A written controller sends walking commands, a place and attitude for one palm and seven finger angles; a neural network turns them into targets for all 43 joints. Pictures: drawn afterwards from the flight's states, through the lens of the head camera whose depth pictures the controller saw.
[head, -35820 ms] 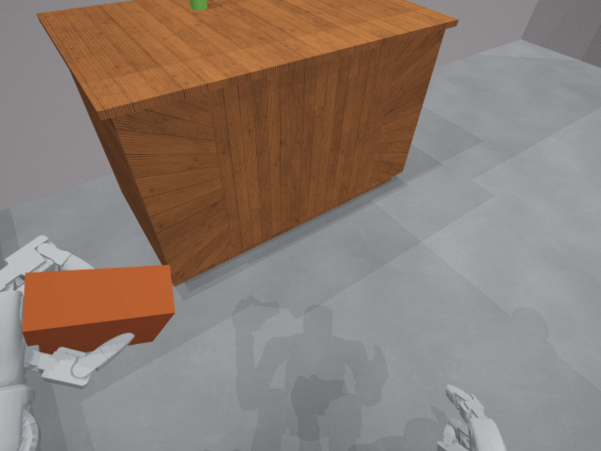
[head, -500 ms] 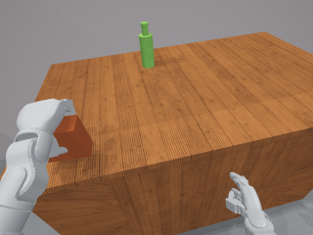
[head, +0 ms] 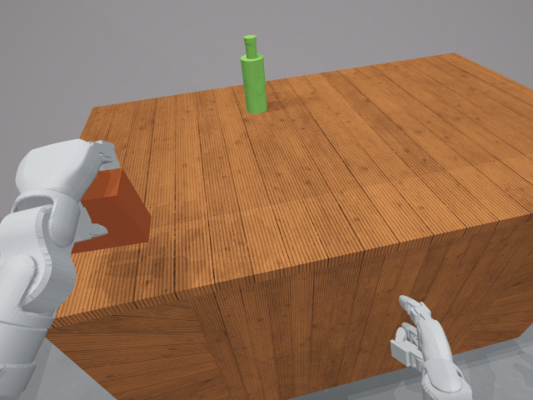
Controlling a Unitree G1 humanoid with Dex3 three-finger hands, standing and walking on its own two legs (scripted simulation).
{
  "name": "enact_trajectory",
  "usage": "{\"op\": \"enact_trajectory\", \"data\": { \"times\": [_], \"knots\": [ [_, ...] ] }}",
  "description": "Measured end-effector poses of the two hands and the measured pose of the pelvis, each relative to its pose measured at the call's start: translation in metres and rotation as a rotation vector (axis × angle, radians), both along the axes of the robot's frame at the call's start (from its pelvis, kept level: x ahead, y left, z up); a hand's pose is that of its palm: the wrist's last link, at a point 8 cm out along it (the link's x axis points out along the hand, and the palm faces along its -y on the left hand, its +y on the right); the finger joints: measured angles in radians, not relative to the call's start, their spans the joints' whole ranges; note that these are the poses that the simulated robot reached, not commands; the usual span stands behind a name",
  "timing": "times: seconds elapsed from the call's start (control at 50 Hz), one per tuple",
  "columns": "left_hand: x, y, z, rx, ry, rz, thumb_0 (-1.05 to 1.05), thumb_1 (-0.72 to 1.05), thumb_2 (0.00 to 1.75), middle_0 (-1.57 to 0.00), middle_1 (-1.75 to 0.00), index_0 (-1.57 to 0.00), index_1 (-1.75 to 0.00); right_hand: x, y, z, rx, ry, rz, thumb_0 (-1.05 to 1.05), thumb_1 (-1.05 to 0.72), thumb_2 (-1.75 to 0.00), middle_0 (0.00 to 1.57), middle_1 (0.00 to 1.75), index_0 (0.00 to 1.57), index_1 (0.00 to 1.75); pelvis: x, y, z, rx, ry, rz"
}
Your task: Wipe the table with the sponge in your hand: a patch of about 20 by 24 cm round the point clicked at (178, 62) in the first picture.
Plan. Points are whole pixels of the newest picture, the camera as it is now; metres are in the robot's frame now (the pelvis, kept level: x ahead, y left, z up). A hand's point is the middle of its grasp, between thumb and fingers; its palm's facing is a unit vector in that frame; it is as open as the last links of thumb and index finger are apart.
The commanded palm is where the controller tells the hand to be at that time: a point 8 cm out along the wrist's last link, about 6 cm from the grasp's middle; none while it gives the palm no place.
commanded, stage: lift the sponge slowly off the table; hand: left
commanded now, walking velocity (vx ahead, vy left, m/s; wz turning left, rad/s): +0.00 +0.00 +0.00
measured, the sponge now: (99, 220) +0.27 +0.31 +0.16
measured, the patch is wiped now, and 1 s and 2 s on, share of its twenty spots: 0.95 0.95 0.95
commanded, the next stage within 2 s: bring the sponge back beside the body in 0.32 s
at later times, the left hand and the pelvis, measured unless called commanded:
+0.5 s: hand (89, 186) +0.28 +0.30 +0.22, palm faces +0.19 -0.07 -0.98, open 9.3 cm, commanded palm +0.22 +0.30 +0.31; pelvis +0.00 +0.00 +0.00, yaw +0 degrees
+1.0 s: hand (89, 207) +0.25 +0.28 +0.22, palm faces +0.24 -0.11 -0.97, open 9.3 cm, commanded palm +0.19 +0.29 +0.30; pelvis +0.00 +0.00 +0.00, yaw -1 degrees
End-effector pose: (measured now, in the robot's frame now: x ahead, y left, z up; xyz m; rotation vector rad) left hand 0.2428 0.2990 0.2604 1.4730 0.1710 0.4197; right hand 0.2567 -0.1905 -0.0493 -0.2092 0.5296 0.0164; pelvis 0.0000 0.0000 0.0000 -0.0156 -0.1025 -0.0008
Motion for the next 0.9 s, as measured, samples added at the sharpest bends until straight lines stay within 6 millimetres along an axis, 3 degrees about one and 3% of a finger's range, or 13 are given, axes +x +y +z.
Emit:
{"op": "enact_trajectory", "data": {
  "times": [0.24, 0.4, 0.54, 0.74, 0.9],
  "knots": [
    [0.008, -0.011, 0.035, -0.002, -0.104, -0.029, 0.0, -0.47, 1.08, -0.8, -1.41, -0.84, -1.41, 0.002, 0.009, 0.002, 0.054, -0.012, 0.005, 0.02, -0.91, -0.9, 0.2, 0.3, 0.2, 0.3, 0.002, 0.001, 0.001, 0.006, 0.016, -0.018],
    [0.006, -0.001, 0.02, -0.033, -0.049, 0.024, 0.0, -0.47, 1.08, -0.8, -1.41, -0.83, -1.41, 0.001, -0.001, -0.001, 0.026, 0.012, -0.002, 0.02, -0.91, -0.9, 0.2, 0.3, 0.21, 0.3, 0.004, -0.001, 0.0, 0.005, 0.021, -0.013],
    [0.005, -0.005, 0.011, -0.02, -0.019, 0.003, 0.0, -0.48, 1.08, -0.8, -1.41, -0.84, -1.41, 0.004, -0.006, -0.001, 0.002, 0.01, -0.006, 0.02, -0.91, -0.9, 0.2, 0.3, 0.2, 0.3, 0.005, -0.002, 0.0, 0.004, 0.015, -0.009],
    [-0.01, -0.019, 0.023, -0.019, -0.09, -0.056, 0.0, -0.48, 1.08, -0.8, -1.41, -0.84, -1.41, 0.011, 0.006, 0.005, 0.042, -0.019, 0.013, 0.02, -0.91, -0.9, 0.2, 0.3, 0.2, 0.3, 0.008, 0.0, 0.0, 0.007, 0.016, -0.019],
    [-0.019, -0.012, 0.011, -0.06, -0.078, -0.012, 0.0, -0.47, 1.08, -0.8, -1.41, -0.84, -1.41, 0.013, 0.013, 0.009, 0.047, -0.03, 0.033, 0.02, -0.91, -0.9, 0.2, 0.3, 0.2, 0.3, 0.006, -0.002, 0.0, 0.006, 0.011, -0.016]
  ]
}}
